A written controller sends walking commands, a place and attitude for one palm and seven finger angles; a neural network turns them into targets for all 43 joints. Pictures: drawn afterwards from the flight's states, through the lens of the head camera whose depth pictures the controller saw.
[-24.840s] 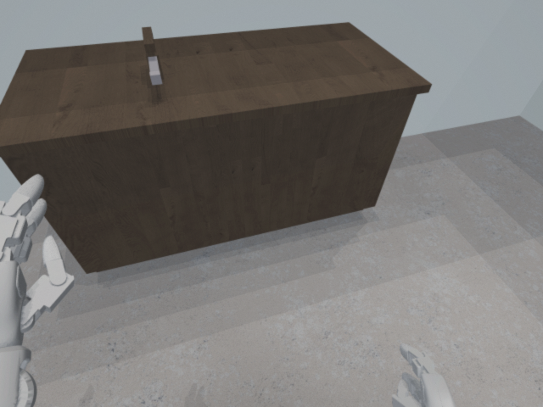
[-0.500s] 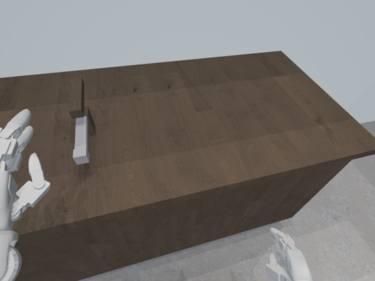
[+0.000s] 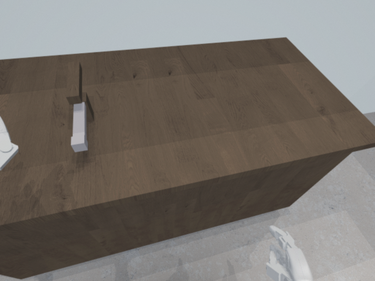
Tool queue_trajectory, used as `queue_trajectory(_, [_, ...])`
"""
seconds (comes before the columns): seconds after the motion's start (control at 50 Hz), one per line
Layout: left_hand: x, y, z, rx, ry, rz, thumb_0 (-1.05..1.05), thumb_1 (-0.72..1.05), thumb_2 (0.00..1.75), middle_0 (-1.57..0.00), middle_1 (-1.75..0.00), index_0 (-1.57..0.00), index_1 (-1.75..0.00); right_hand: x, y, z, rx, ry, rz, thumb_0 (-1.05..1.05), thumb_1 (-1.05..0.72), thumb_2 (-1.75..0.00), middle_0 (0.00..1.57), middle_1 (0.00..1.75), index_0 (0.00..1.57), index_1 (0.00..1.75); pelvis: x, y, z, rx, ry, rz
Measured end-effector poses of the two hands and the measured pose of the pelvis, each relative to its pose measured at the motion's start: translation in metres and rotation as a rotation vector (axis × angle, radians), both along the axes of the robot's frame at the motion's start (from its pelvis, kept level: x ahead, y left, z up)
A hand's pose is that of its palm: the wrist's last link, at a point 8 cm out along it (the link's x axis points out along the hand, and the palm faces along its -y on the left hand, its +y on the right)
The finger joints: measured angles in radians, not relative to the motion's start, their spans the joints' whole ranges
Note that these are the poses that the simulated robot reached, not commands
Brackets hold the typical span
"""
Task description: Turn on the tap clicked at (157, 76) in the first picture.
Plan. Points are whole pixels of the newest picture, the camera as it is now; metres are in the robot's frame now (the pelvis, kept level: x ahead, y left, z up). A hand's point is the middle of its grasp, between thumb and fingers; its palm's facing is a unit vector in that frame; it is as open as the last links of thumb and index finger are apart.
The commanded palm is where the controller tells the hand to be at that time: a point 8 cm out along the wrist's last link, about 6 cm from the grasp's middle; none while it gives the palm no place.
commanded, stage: come to a stop and stand still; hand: left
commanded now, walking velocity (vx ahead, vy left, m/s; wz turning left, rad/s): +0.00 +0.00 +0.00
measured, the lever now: (79, 143) +0.37 +0.30 +0.03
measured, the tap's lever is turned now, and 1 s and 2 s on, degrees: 0 0 0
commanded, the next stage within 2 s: look again from close up in 0.76 s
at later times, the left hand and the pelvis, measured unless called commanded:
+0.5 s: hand (45, 172) +0.23 +0.25 +0.16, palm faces +0.38 -0.87 -0.31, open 7.4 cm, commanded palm +0.17 +0.29 +0.17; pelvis +0.01 +0.01 +0.00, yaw +0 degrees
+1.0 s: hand (42, 176) +0.22 +0.26 +0.15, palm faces +0.38 -0.85 -0.36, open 7.4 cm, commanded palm +0.17 +0.29 +0.17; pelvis +0.01 +0.01 +0.00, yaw +1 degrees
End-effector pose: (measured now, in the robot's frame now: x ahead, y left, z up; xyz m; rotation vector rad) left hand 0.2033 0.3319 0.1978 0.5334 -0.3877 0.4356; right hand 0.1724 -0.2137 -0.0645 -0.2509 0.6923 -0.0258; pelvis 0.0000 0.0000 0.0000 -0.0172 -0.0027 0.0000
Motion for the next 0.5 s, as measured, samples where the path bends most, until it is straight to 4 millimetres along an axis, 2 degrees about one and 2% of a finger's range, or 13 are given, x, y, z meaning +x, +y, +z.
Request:
queue_trajectory(0.04, [0.000,-0.011,-0.007,-0.043,0.021,-0.025,0.01,0.90,0.90,-0.21,-0.30,-0.21,-0.30,0.000,0.001,0.000,0.031,-0.034,-0.017,0.01,-0.90,-0.90,0.20,0.30,0.20,0.30,0.001,0.004,-0.001,0.004,-0.002,-0.010])
queue_trajectory(0.12, [-0.008,-0.049,-0.031,-0.100,0.139,-0.146,0.01,0.90,0.90,-0.20,-0.30,-0.20,-0.30,-0.002,0.003,-0.003,0.063,-0.058,-0.053,0.01,-0.90,-0.90,0.20,0.30,0.20,0.30,0.007,0.010,-0.003,0.005,-0.009,-0.015])
queue_trajectory(0.16, [-0.013,-0.056,-0.040,-0.110,0.182,-0.177,0.01,0.90,0.90,-0.21,-0.30,-0.20,-0.30,-0.004,0.003,-0.004,0.056,-0.045,-0.064,0.01,-0.90,-0.90,0.20,0.30,0.20,0.30,0.009,0.009,-0.003,0.005,-0.012,-0.011])
queue_trajectory(0.22, [-0.018,-0.044,-0.042,-0.092,0.188,-0.144,0.01,0.89,0.90,-0.22,-0.30,-0.21,-0.30,-0.006,0.003,-0.003,0.027,-0.016,-0.063,0.01,-0.90,-0.90,0.20,0.30,0.20,0.30,0.010,0.005,-0.003,0.004,-0.015,0.001])
queue_trajectory(0.32, [-0.021,-0.020,-0.025,-0.092,0.074,-0.034,0.02,0.89,0.90,-0.22,-0.30,-0.22,-0.30,-0.001,0.001,0.001,-0.011,-0.011,-0.031,0.01,-0.90,-0.90,0.20,0.30,0.20,0.30,0.009,0.003,-0.002,-0.003,-0.024,0.011])
queue_trajectory(0.4, [-0.021,-0.026,-0.017,-0.120,0.005,-0.045,0.01,0.89,0.90,-0.21,-0.30,-0.21,-0.30,0.007,0.001,0.006,-0.014,-0.045,-0.019,0.01,-0.90,-0.90,0.20,0.30,0.20,0.30,0.009,0.006,-0.001,-0.007,-0.027,0.005])
queue_trajectory(0.5, [-0.015,-0.038,-0.029,-0.143,0.067,-0.105,0.01,0.90,0.90,-0.21,-0.30,-0.20,-0.30,0.013,0.003,0.013,-0.003,-0.083,-0.034,0.01,-0.90,-0.90,0.20,0.30,0.20,0.30,0.009,0.010,0.000,-0.007,-0.024,-0.005])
